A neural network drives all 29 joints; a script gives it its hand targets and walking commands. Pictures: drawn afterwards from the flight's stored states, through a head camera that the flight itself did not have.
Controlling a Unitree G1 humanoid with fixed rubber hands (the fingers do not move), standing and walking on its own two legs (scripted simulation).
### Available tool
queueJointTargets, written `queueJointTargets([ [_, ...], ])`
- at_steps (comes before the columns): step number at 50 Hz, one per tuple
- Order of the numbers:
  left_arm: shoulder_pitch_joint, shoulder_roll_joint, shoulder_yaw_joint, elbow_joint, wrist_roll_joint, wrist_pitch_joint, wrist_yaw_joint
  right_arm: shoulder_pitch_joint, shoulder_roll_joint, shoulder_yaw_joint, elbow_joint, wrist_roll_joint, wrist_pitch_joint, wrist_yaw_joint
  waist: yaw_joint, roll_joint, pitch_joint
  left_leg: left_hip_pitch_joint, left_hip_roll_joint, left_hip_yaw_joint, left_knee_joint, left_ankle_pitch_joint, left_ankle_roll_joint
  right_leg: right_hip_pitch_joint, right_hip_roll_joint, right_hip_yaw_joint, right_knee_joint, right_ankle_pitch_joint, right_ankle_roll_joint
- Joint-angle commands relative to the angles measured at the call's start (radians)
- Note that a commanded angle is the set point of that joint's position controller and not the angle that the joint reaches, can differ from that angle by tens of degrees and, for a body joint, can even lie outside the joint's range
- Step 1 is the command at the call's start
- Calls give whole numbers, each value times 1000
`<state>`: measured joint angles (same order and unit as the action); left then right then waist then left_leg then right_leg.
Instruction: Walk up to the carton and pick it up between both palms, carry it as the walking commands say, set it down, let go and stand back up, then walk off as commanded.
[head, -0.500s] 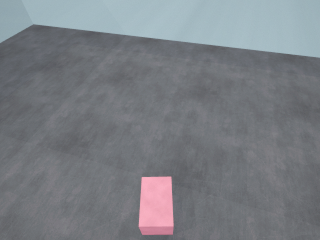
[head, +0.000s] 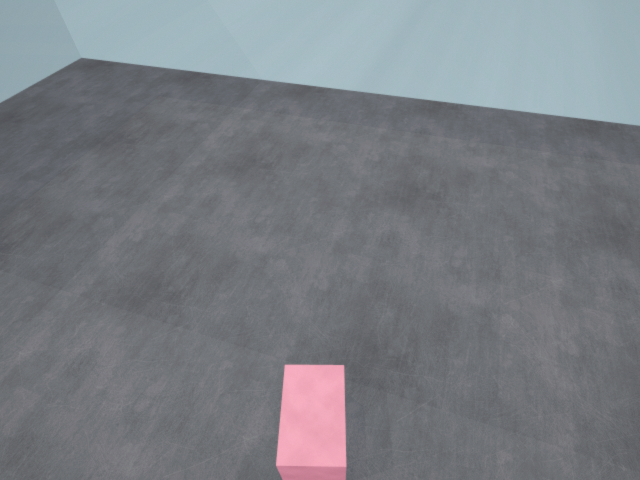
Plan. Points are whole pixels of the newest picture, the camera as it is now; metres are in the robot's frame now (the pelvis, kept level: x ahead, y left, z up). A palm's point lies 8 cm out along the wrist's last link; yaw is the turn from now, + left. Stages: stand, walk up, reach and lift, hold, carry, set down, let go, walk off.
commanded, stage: stand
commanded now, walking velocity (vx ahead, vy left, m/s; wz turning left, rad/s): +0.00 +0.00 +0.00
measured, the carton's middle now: (314, 422) +0.43 +0.07 -0.69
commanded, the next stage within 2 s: reach and lift in 0.10 s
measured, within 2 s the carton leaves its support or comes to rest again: neither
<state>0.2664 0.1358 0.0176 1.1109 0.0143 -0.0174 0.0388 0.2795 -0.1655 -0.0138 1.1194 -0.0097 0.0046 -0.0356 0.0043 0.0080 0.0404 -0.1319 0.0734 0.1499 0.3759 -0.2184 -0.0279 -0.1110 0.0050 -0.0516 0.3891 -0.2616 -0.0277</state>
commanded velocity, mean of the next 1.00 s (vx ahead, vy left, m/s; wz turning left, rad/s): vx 0.00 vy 0.00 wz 0.00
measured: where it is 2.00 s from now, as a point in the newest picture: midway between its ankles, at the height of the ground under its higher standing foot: outside the picture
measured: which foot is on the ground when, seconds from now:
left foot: down 0.00-1.00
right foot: down 0.00-1.00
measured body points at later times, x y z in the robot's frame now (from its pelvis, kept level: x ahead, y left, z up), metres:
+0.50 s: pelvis -0.02 +0.02 -0.03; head +0.07 +0.02 +0.41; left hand +0.13 +0.24 -0.16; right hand +0.15 -0.19 -0.16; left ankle -0.01 +0.13 -0.74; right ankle -0.03 -0.10 -0.74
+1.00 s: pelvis -0.11 +0.03 -0.09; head +0.06 +0.04 +0.33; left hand +0.24 +0.25 -0.19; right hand +0.24 -0.16 -0.19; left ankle -0.01 +0.13 -0.74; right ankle -0.03 -0.10 -0.74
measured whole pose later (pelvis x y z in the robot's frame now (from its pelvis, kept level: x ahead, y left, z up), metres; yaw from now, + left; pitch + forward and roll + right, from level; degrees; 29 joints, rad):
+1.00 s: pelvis -0.11 +0.03 -0.09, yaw +1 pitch +16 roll -1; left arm -0.55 0.21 0.14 0.68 -0.01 0.53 0.00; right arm -0.53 -0.12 -0.16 0.65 -0.02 0.53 -0.06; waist 0.00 0.00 0.09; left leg -1.00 0.02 0.05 1.03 -0.32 0.04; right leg -0.97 -0.03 -0.03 1.04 -0.37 0.01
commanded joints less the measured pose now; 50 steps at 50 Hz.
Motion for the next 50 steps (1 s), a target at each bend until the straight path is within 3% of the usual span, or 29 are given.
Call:
queueJointTargets([
  [1, 55, 84, 13, -17, 1, -7, 3, 81, -71, -9, -4, 1, -2, -4, -5, -24, 25, 39, 71, -72, -36, 113, 28, -95, -121, 99, -69, 256, -16],
  [5, 71, 78, 13, -12, 1, -7, 5, 90, -68, -9, -2, 3, -5, -6, -3, -15, 17, 41, 78, -79, -34, 140, 31, -87, -114, 90, -57, 280, -16],
  [6, -280, 6, -118, -363, -86, 8, -1, -261, -60, 67, -353, 83, -20, -16, 11, -82, -163, -247, -63, -161, 131, -173, 48, -307, -52, 84, 94, -118, 0],
  [7, -586, 144, -46, -636, -61, 84, 12, -546, -120, 26, -591, 114, 50, -28, 5, -88, -162, -217, -69, -109, 194, -141, 48, -353, -73, 72, 80, -111, 13],
  [8, -448, 160, -11, -605, -32, 172, 20, -410, -171, 1, -578, 91, 135, -27, 4, -95, -99, -223, -85, -111, 212, -157, 46, -355, -49, 25, 81, -134, 21],
  [9, -404, 204, -6, -590, -39, 255, 11, -385, -198, -8, -602, 75, 220, -23, -1, -119, -103, -163, -92, -103, 231, -133, 63, -476, -48, 3, 86, -177, 7],
  [10, -340, 217, -9, -547, -53, 364, -6, -330, -165, -24, -560, 64, 334, -15, -5, -76, -68, -103, -104, -105, 242, -85, 69, -527, -63, 31, 79, -164, -18],
  [12, -235, 179, -25, -500, -60, 537, -29, -215, -115, 6, -515, 80, 514, -10, 0, -23, -99, -184, -94, -123, 226, 6, 75, -465, -34, 66, 109, 5, -16],
  [15, -63, 114, -17, -468, -66, 652, -41, -56, -75, 46, -471, 113, 629, 1, 13, 6, -304, -193, -110, -193, 274, 467, 94, -322, 19, 81, 218, 467, -12],
  [17, -49, 91, -13, -518, -39, 643, -52, -69, -53, 21, -505, 69, 618, 13, 25, 30, -351, -168, -108, -209, 253, 592, 94, -327, 34, 95, 203, 499, -11],
  [19, -107, 91, 27, -595, -6, 596, -65, -111, -39, -31, -558, 4, 569, 26, 20, 42, -355, -170, -106, -201, 251, 562, 81, -362, 30, 109, 199, 468, -5],
  [24, -269, 103, 79, -725, 35, 467, -84, -216, -30, -103, -679, -77, 439, 41, -25, -3, -389, -287, -92, -197, 364, 482, 60, -484, 28, 94, 306, 379, 14],
  [26, -278, 106, 100, -741, 47, 432, -86, -227, -19, -109, -729, -77, 407, 41, -19, -17, -438, -339, -99, -188, 413, 448, 51, -512, 31, 82, 358, 362, 26],
  [29, -300, 101, 101, -745, 30, 432, -88, -284, -14, -91, -784, -55, 412, 31, -5, -15, -486, -369, -109, -167, 449, 322, 39, -533, 29, 68, 400, 275, 34],
  [32, -349, 96, 101, -745, 17, 473, -85, -354, -6, -77, -809, -39, 454, 19, 12, -7, -446, -400, -112, -149, 444, 114, 32, -570, 21, 63, 409, 82, 31],
  [35, -444, 101, 95, -733, 7, 511, -71, -456, -18, -83, -787, -31, 488, 14, 5, 8, -374, -432, -106, -148, 432, -56, 27, -631, 23, 50, 417, -91, 19],
  [39, -627, 128, 109, -688, -1, 540, -51, -630, -32, -101, -723, -26, 515, 13, 3, 7, -346, -471, -94, -155, 445, -156, 28, -695, 26, 33, 442, -205, 6],
  [50, -1065, 174, 143, -482, -26, 515, -34, -1039, -15, -168, -531, -8, 496, -42, -11, 23, -456, -547, -99, -163, 500, -183, 24, -786, 29, 23, 502, -211, 7],
])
